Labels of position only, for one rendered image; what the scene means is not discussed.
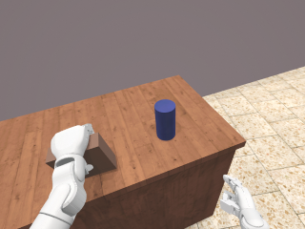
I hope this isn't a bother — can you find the left robot hand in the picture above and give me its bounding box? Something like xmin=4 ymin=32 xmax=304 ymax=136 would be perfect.
xmin=51 ymin=123 xmax=94 ymax=175

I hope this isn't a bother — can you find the right robot forearm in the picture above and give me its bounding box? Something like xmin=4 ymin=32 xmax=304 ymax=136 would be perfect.
xmin=239 ymin=208 xmax=270 ymax=229

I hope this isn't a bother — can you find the sponge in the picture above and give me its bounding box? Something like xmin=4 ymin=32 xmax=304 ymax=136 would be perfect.
xmin=45 ymin=132 xmax=117 ymax=178

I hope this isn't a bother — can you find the right robot hand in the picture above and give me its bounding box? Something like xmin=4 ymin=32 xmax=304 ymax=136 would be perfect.
xmin=220 ymin=175 xmax=256 ymax=218

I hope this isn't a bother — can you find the left robot forearm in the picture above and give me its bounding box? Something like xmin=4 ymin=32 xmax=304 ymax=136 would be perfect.
xmin=30 ymin=154 xmax=87 ymax=229

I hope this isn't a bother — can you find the table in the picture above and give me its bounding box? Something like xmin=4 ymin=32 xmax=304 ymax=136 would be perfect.
xmin=0 ymin=75 xmax=247 ymax=229

